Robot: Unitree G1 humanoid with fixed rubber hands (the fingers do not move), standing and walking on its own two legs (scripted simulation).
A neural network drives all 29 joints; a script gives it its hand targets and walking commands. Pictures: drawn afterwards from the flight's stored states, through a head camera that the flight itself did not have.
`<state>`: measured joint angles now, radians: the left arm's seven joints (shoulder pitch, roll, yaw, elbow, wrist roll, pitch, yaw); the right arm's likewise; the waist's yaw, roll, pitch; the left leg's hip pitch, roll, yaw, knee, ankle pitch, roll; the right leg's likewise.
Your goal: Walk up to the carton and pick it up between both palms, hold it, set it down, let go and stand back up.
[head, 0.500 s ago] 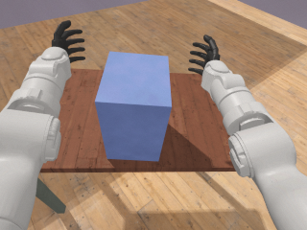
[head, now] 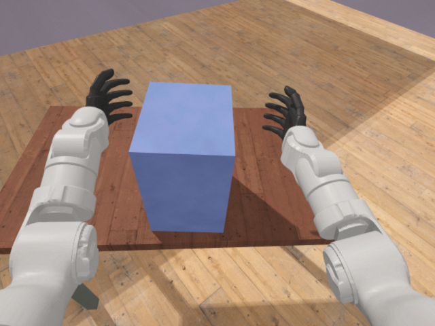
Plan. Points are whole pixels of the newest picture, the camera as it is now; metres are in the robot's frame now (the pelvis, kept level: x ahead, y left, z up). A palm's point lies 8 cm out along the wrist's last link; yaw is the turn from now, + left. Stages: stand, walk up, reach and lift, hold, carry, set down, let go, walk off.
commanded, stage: set down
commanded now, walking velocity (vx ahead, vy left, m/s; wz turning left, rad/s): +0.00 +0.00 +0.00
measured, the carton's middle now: (189, 162) +0.44 +0.09 +0.04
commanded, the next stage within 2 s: none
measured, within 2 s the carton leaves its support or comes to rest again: neither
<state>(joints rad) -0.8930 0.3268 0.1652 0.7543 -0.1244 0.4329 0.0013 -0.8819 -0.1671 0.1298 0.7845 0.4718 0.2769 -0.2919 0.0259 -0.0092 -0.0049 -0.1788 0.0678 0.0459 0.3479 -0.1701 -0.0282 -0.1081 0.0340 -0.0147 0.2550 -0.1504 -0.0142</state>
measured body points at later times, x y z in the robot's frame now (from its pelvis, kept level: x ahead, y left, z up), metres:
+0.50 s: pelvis -0.01 +0.01 +0.00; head -0.02 +0.03 +0.45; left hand +0.35 +0.26 +0.11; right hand +0.37 -0.11 +0.10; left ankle +0.01 +0.13 -0.75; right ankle -0.01 -0.11 -0.75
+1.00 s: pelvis -0.02 +0.01 +0.00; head -0.01 +0.04 +0.44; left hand +0.30 +0.26 +0.07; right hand +0.33 -0.12 +0.05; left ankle +0.01 +0.13 -0.75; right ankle -0.01 -0.11 -0.75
